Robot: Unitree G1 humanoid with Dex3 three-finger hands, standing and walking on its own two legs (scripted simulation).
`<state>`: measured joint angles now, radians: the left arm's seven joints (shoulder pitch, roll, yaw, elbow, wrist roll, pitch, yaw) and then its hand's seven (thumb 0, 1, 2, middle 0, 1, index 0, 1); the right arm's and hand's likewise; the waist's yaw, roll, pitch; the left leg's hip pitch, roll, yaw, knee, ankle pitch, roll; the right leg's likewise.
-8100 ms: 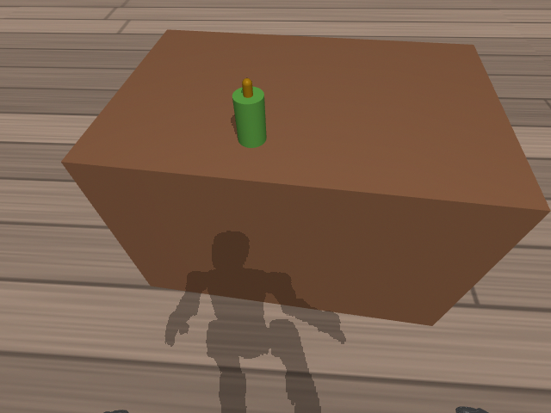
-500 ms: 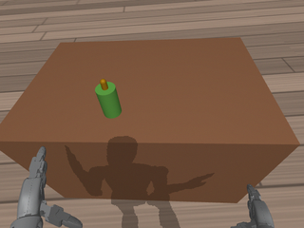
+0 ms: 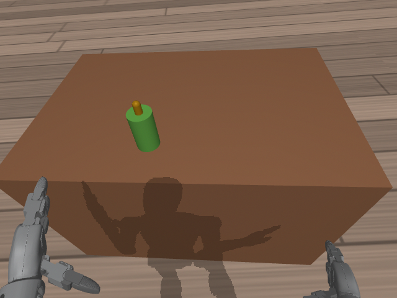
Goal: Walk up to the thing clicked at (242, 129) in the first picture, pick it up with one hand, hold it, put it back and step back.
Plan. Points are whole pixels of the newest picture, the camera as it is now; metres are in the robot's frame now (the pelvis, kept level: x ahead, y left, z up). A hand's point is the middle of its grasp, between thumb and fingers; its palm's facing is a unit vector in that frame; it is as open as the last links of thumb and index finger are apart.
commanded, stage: rise first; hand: left
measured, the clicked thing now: (142, 124) +0.54 +0.21 +0.01
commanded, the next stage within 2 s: go down in 0.04 s
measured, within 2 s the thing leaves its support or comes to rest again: neither
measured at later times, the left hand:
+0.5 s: hand (51, 206) +0.23 +0.30 +0.10, palm faces +0.34 -0.91 -0.23, open 17.6 cm
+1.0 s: hand (42, 178) +0.29 +0.34 +0.10, palm faces +0.21 -0.98 +0.00, open 17.6 cm
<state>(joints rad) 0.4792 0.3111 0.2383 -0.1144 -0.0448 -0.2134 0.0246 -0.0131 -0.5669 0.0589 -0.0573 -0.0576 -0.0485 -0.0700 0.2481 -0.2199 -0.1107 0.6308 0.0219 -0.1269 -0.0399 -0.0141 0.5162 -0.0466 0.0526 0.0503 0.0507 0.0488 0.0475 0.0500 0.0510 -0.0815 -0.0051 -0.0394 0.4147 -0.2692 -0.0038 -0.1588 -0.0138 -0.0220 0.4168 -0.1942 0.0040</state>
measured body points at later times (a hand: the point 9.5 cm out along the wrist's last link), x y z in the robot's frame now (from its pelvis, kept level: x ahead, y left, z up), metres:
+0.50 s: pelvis +0.00 +0.00 -0.01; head +0.00 +0.00 +0.44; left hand +0.21 +0.34 +0.11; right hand +0.17 -0.26 -0.09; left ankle -0.02 +0.12 -0.74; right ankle +0.02 -0.12 -0.74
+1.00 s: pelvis +0.01 +0.02 -0.01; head +0.01 +0.02 +0.45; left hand +0.27 +0.39 +0.11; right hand +0.17 -0.24 -0.09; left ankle -0.02 +0.12 -0.74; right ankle +0.02 -0.12 -0.74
